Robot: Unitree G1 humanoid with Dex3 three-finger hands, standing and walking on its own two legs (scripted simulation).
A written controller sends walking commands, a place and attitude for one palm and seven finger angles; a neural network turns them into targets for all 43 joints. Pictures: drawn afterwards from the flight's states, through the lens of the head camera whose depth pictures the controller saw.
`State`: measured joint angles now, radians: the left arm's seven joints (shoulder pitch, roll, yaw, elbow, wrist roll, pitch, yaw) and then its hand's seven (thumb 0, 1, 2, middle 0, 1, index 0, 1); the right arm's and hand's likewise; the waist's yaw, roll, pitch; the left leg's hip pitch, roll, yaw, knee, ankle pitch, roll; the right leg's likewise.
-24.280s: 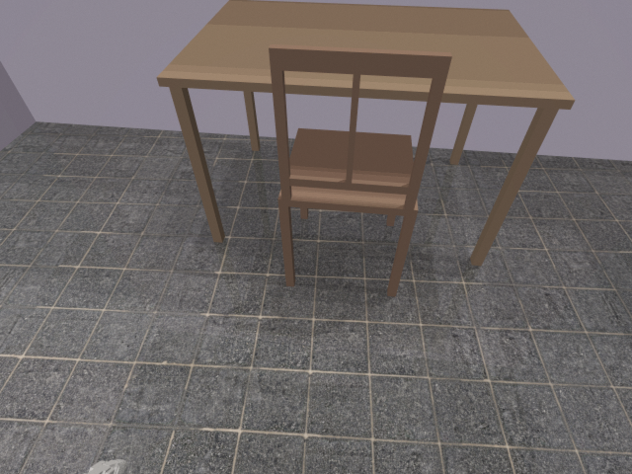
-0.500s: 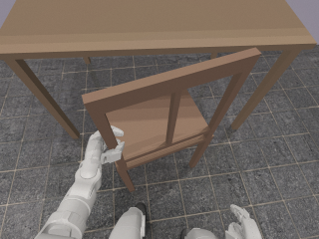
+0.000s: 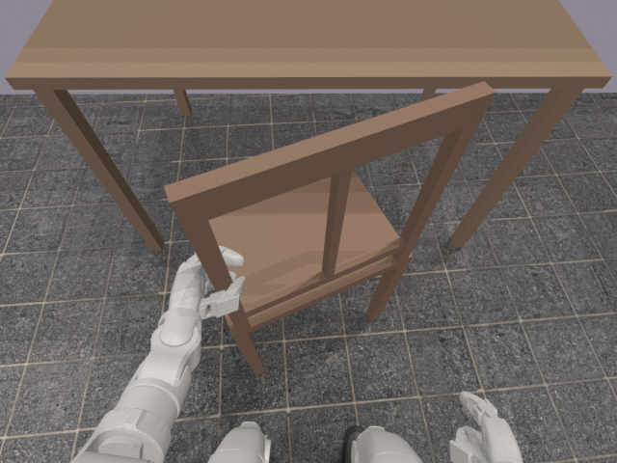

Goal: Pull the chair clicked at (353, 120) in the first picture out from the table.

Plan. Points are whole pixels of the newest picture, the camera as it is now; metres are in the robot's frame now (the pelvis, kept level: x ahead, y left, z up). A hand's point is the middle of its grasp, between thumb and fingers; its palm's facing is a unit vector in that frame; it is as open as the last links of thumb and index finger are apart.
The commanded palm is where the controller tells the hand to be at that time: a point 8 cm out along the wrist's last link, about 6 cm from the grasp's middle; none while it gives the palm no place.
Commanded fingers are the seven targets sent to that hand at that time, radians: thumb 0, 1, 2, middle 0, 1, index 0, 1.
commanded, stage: step backward, pulling the chair out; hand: left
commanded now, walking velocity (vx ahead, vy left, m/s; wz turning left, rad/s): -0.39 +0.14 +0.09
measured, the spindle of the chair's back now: (333, 230) +0.45 -0.03 -0.05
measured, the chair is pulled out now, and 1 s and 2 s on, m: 0.18 0.38 0.49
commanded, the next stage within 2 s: stop walking, hand still on the chair in 1.28 s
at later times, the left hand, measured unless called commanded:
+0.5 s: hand (227, 364) +0.24 +0.12 -0.06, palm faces +0.05 -0.98 -0.18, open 5.8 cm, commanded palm +0.22 +0.17 -0.06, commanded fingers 0.00 0.90 0.90 -0.50 -1.45 -0.50 -1.45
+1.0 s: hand out of the picture +0.12 +0.13 -0.06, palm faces -0.15 -0.97 -0.18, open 5.8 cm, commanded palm +0.12 +0.18 -0.06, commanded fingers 0.00 0.90 0.90 -0.50 -1.45 -0.50 -1.45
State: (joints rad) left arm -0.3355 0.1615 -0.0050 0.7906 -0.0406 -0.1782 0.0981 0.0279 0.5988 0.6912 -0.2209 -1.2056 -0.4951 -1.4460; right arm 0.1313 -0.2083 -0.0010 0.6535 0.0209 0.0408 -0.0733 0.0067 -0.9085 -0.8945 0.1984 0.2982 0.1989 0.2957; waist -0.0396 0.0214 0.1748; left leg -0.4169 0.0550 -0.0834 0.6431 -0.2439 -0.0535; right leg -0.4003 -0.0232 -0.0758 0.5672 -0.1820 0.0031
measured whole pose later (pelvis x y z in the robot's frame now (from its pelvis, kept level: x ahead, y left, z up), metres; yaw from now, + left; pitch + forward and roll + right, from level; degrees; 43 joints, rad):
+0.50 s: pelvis -0.09 -0.02 +0.01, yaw +3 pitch +2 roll +0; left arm -0.39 0.12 -0.01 0.87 -0.05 -0.22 0.10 0.00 0.59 0.69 -0.19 -1.16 -0.50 -1.45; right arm 0.13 -0.20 0.00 0.73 0.04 0.02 -0.07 0.01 -0.91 -0.89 0.20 0.30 0.20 0.30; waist -0.02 0.07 0.22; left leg -0.49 0.02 -0.07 0.82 -0.38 -0.04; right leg -0.31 0.02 -0.05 0.51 -0.22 -0.03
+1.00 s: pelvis -0.19 +0.04 +0.01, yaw +4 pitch +2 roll +0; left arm -0.34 0.08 -0.17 0.79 0.00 -0.18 0.06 0.00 0.62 0.73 -0.11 -1.20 -0.45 -1.41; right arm 0.22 -0.17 -0.01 0.65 0.02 0.06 -0.05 0.01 -0.91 -0.89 0.20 0.30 0.20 0.30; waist -0.02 0.05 0.17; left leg -0.21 0.13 0.08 0.57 -0.35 -0.07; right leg -0.35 -0.01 -0.09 0.60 -0.27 -0.01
